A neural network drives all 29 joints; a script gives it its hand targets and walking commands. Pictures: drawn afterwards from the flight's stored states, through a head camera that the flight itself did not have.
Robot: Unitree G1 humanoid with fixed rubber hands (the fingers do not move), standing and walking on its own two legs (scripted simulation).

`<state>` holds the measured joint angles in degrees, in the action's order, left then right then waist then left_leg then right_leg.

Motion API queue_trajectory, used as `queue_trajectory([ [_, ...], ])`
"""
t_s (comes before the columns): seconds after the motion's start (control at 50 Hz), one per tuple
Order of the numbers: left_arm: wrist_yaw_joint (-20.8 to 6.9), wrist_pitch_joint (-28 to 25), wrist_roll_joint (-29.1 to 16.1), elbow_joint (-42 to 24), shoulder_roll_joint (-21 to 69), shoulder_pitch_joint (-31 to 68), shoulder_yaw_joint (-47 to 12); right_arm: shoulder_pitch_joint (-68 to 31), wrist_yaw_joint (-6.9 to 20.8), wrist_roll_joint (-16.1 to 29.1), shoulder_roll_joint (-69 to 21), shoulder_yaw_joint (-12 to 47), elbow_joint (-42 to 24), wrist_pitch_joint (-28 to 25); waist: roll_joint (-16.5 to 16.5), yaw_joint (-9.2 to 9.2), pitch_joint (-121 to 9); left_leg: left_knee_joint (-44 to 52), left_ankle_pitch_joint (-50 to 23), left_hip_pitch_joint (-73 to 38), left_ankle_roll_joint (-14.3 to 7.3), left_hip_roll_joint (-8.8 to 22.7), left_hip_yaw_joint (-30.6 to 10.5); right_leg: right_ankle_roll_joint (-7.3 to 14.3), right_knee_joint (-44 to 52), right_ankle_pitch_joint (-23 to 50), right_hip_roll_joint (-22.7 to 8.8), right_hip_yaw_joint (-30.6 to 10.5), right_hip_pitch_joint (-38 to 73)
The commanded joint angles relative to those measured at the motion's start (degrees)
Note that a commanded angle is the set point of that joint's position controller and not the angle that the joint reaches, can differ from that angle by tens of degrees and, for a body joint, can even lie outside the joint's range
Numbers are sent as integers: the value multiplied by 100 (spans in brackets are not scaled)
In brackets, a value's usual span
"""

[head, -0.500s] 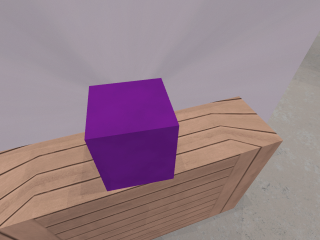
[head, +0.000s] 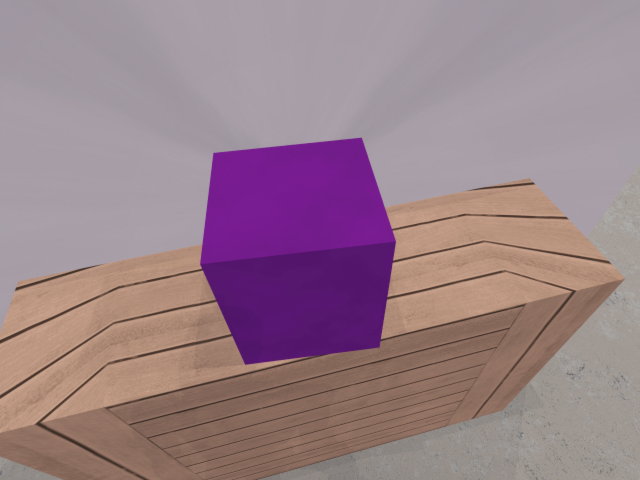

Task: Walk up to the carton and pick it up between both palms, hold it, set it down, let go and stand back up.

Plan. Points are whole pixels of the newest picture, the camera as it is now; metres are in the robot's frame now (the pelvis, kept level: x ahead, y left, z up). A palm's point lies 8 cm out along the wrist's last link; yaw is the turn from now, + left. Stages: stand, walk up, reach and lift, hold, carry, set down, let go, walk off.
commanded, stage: walk up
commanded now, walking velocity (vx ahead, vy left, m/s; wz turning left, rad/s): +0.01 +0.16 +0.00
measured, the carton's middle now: (301, 255) +0.43 +0.06 +0.03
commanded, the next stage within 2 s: none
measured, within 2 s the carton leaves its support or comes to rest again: neither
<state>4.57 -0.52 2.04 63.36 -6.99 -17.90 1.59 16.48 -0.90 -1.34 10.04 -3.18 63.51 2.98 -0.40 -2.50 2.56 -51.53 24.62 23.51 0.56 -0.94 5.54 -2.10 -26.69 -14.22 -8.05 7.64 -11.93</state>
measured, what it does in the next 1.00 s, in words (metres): steps on the spot: left foot, then right foot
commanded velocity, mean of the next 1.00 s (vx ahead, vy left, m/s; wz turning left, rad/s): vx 0.00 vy -0.03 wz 0.00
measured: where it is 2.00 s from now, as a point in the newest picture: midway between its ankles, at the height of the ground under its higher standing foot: outside the picture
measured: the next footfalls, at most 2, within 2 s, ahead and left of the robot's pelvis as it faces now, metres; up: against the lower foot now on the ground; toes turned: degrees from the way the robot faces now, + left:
left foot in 0.18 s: +0.05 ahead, +0.22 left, +0.00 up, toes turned +4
right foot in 0.50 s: +0.03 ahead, +0.00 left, +0.00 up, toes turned -5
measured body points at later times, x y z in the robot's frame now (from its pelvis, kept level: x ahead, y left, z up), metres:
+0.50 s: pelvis +0.00 +0.10 +0.00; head +0.02 +0.11 +0.45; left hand +0.00 +0.32 -0.17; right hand +0.03 -0.12 -0.16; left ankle +0.01 +0.21 -0.74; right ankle -0.02 +0.00 -0.74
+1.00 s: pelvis -0.01 +0.05 +0.00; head +0.02 +0.06 +0.45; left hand +0.02 +0.31 -0.16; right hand -0.07 -0.19 -0.15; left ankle +0.01 +0.21 -0.74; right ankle -0.03 -0.10 -0.69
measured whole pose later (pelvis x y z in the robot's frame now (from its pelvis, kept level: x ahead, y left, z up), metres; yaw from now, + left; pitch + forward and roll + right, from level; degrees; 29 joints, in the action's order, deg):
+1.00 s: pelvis -0.01 +0.05 +0.00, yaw -3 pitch +1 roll -2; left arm 0.3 3.0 2.2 60.5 -13.2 -14.1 4.6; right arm 18.7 -4.3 -2.3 9.3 -3.9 63.7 0.9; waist 0.3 2.3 2.7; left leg -25.6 11.2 15.0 3.8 8.2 3.2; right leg -3.0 -52.8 -20.1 -2.1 1.2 -25.0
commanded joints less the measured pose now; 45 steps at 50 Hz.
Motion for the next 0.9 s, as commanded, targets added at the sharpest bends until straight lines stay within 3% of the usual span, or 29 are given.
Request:
queue_trajectory([
  [0.0,85,52,68,-59,-977,-198,312,-191,134,-141,92,-118,-707,-41,1284,264,277,-761,-673,370,128,665,-750,571,1449,-310,-1232,-1114,-832],
  [0.02,43,30,36,-186,-1012,151,322,64,137,-110,60,-109,-614,-56,1235,372,300,-247,-688,337,215,552,-573,486,1312,62,-1049,-784,-702],
  [0.04,23,27,37,-197,-1040,159,334,118,110,-57,50,-97,-582,-52,1160,321,300,246,-562,281,278,455,-345,500,1181,417,-977,-603,-578],
  [0.1,-24,51,87,14,-1344,-448,455,-285,61,52,235,-103,-812,-50,1473,-47,139,1549,-160,-233,322,384,-26,613,836,1852,-1094,-697,-164],
  [0.12,-129,87,-97,244,-855,-485,286,240,58,137,-104,3,-662,-238,1749,383,-441,2822,-1126,-1218,191,265,-135,531,304,1185,-66,-86,-12],
  [0.14,-214,95,-45,261,-819,-556,330,668,0,136,358,-92,-420,-393,735,461,-499,3263,-2318,-1888,383,96,224,214,-344,702,200,240,-262],
  [0.16,-255,79,80,197,-674,-593,253,1346,-39,98,671,-148,-159,-497,-259,665,-603,3292,-2611,-2638,477,651,-242,99,-906,-722,197,8,-1033],
  [0.18,-272,144,120,26,-273,-869,143,1330,-85,58,1164,-145,-313,-517,-1691,437,-550,3667,-3196,-2438,322,2182,-1974,-50,-1795,-2555,424,3,-1682],
  [0.2,-239,284,-78,-41,-295,-832,161,790,-114,4,1452,-156,-384,-422,-2172,351,-602,3754,-2033,-843,-530,2455,-2092,92,-1802,-2041,120,-629,-789],
  [0.22,-275,378,-151,-153,-581,-228,166,104,-47,-89,1167,-131,-588,-363,-1820,394,92,4228,-666,-141,-543,2000,-1964,102,-1898,-1830,186,-675,-790],
  [0.24,-342,389,-158,-95,-581,-30,188,-327,-19,-121,716,41,-712,-390,-1162,247,527,4143,-872,-337,-337,1523,-1468,164,-2100,-1426,313,-668,-1087],
  [0.26,-380,360,-133,64,-377,-350,161,-508,-31,-133,748,66,-783,-392,-1139,53,375,3905,-1709,-759,-286,1354,-1142,181,-2230,-1173,445,-584,-1294],
  [0.28,-387,355,-92,173,-362,-609,155,-463,-58,-47,814,62,-778,-428,-1229,3,138,3794,-2210,-832,-374,1376,-983,201,-2184,-933,382,-622,-1065],
  [0.34,-316,293,-81,203,-442,-668,156,-165,-83,54,419,161,-594,-509,-787,-1,-220,3578,-2932,-1059,-662,1424,-963,196,-1979,-905,502,-578,-660],
  [0.42,-249,214,-168,71,-349,-328,57,-90,-148,20,438,201,-430,-463,-870,156,-122,3476,-2311,-1135,-944,1485,-1180,263,-523,-654,562,-572,-290],
  [0.46,-224,111,-164,182,-284,-607,-9,-117,-141,100,474,181,-354,-407,-504,-39,-175,3238,-2506,-1037,-730,1405,-1149,315,923,858,479,-622,504],
  [0.48,-213,34,-107,230,-474,-692,12,-25,-117,156,370,190,-340,-414,-162,56,-319,3017,-2515,-887,-516,1210,-1032,334,938,1485,165,-954,978],
  [0.5,-202,-25,-68,187,-725,-652,37,240,-105,165,246,199,-319,-406,234,305,-391,2842,-1811,-686,-371,939,-796,405,983,1891,-220,-1356,1192],
  [0.52,-223,-26,-177,211,-706,-250,-11,428,-98,215,-232,314,-246,-371,1011,556,-90,3315,-1386,-1132,-232,639,-579,555,1041,1525,-239,-1326,316],
  [0.54,-275,-18,-166,192,-474,-74,-45,297,-115,145,-111,318,-178,-352,1153,434,190,3338,-1517,-1659,-167,721,-608,514,1235,759,-96,-1339,-304],
  [0.56,-299,-53,-152,191,-215,-146,-115,107,-127,131,259,214,-157,-341,747,309,341,3197,-1789,-1688,-169,733,-653,409,1326,772,66,-1170,-251],
  [0.58,-280,-67,-139,191,-238,-158,-120,231,-112,114,330,183,-79,-338,537,349,298,3238,-1863,-1487,-172,715,-648,377,1305,780,120,-1058,61],
  [0.68,-257,-70,-194,259,-369,-343,-71,385,-89,85,139,244,119,-390,-33,277,258,3436,-1680,-1362,-114,720,-615,435,1244,459,162,-1040,290],
  [0.74,-270,-80,-182,267,-365,-362,-72,401,-111,83,108,251,185,-394,-88,253,258,3443,-1647,-1416,-107,727,-610,444,1232,425,184,-1020,201],
  [0.76,-268,103,-183,167,-1434,-57,313,458,-279,-120,1014,-52,-163,-355,804,666,457,3189,-1714,-1800,-346,1661,-1308,220,84,147,520,-370,-807],
  [0.78,-290,179,-130,-43,-1178,148,278,952,-360,-108,1468,-186,-30,-296,-91,788,274,3603,-1473,-2178,-782,2409,-2326,125,-727,-521,683,-253,-1592],
  [0.8,-347,262,-23,-177,-1001,143,276,1153,-448,-101,1540,-247,33,-223,-790,902,245,3955,-1209,-1805,-1302,3134,-3000,138,-2013,-1326,598,-398,-1801],
  [0.82,-379,311,17,-337,-802,293,258,1123,-466,-111,1322,-241,35,-213,-853,805,300,4156,-933,-1250,-1457,3254,-2925,120,-2878,-1312,456,-678,-1752],
  [0.88,-466,285,43,-486,-467,299,264,261,-417,-80,815,-218,-221,-263,-853,391,101,3977,-803,-529,-744,2152,-1433,19,-3446,-639,441,-953,-1453],
])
